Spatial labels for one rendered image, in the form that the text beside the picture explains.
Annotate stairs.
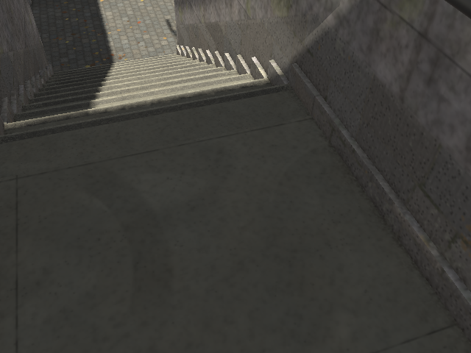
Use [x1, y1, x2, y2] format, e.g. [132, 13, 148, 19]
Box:
[4, 54, 273, 135]

